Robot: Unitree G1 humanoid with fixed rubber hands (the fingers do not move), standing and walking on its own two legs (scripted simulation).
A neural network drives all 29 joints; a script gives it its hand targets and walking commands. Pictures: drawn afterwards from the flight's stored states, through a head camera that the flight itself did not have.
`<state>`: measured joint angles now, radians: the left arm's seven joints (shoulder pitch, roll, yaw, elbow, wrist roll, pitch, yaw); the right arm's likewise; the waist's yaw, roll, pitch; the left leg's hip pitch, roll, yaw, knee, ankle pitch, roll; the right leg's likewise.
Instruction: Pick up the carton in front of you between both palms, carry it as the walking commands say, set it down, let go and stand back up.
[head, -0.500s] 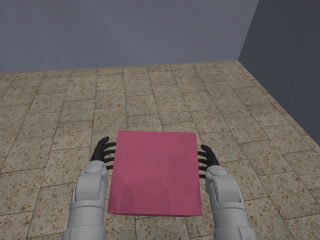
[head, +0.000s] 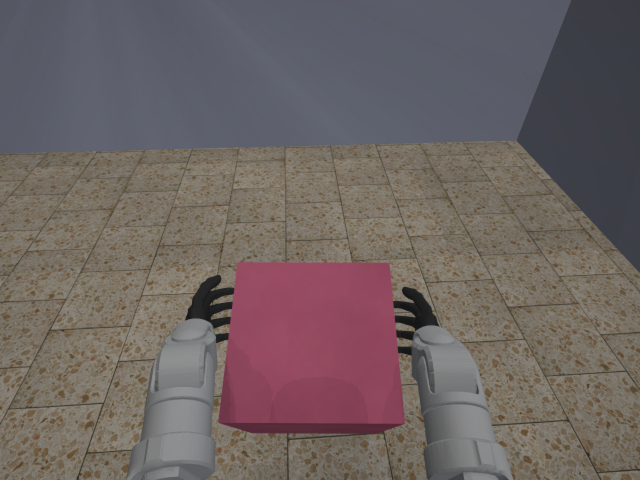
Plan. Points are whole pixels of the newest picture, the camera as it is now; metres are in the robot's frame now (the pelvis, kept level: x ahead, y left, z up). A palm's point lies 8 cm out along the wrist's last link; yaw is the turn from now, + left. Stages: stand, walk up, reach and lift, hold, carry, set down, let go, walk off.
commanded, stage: hold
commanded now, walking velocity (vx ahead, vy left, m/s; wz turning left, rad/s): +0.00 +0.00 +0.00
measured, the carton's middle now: (313, 356) +0.31 +0.00 -0.05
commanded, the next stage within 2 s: set down in 0.32 s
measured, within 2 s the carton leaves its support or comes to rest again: neither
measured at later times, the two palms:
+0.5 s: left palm (201, 318) +0.31 +0.15 +0.05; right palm (418, 321) +0.31 -0.15 +0.03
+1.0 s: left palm (239, 360) +0.36 +0.13 -0.14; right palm (402, 368) +0.35 -0.16 -0.16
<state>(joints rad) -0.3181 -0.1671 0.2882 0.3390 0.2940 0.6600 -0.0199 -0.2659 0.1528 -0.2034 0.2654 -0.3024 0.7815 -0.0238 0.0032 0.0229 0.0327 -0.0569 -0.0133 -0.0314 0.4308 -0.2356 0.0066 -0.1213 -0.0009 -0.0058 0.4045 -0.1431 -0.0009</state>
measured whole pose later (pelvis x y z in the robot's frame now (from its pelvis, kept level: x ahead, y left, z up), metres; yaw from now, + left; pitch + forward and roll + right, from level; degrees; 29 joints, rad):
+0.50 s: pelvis +0.02 -0.01 +0.00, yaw +2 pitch -6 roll +0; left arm -0.37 -0.18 0.35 0.40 0.33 0.65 -0.03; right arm -0.32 0.17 -0.27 0.35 -0.34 0.74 0.00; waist 0.00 0.03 0.00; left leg -0.07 -0.02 -0.09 0.42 -0.24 0.00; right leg -0.12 0.03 0.02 0.40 -0.17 -0.01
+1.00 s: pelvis -0.01 +0.00 -0.07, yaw +2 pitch +29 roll +1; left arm -0.54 -0.25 0.41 0.51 0.23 0.13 0.14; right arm -0.53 0.06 -0.35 0.58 -0.29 0.21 -0.01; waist -0.01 0.04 -0.07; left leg -1.06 -0.08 -0.08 0.91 -0.35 -0.01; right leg -1.13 0.03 0.09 0.89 -0.27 0.02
